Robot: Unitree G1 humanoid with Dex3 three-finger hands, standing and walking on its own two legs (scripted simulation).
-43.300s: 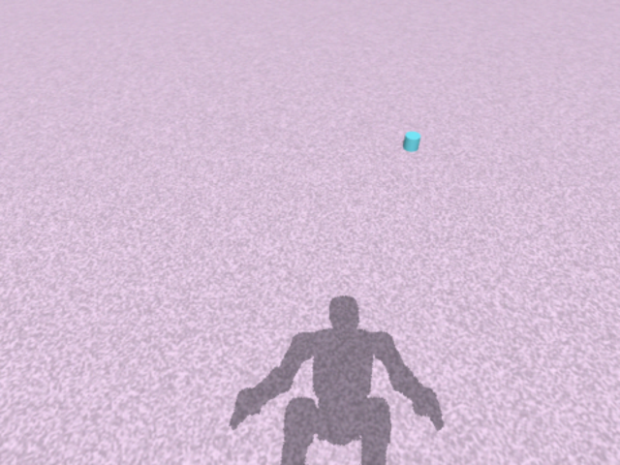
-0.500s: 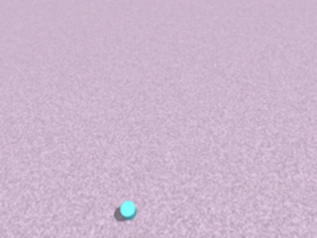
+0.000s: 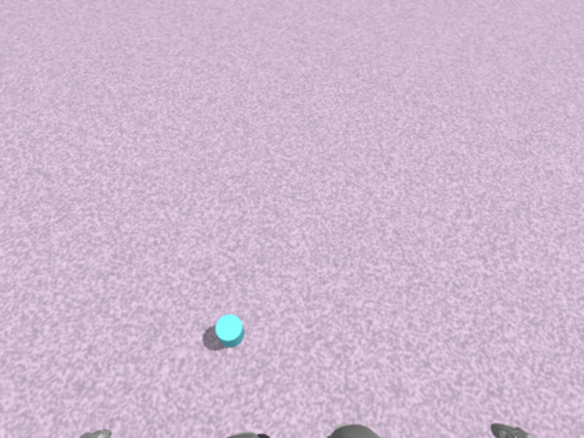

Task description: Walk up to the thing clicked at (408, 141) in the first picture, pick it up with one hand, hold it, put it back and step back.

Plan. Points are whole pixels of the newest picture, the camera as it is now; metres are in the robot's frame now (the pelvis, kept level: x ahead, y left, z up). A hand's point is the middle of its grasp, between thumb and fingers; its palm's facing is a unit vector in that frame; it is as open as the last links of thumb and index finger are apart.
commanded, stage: step back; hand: left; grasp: from above
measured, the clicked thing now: (230, 331) +0.49 +0.19 -0.73
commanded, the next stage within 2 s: none
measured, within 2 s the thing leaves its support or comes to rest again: neither
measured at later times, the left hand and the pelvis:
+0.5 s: hand out of the picture -0.01 +0.26 -0.14, palm faces +0.03 -0.92 -0.40, open 7.3 cm; pelvis -0.14 -0.01 -0.01, yaw +3 degrees
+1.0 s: hand out of the picture -0.23 +0.23 -0.14, palm faces -0.02 -0.92 -0.40, open 7.3 cm; pelvis -0.30 -0.04 +0.00, yaw -2 degrees
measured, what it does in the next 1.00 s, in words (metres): walks backwards: right foot, then left foot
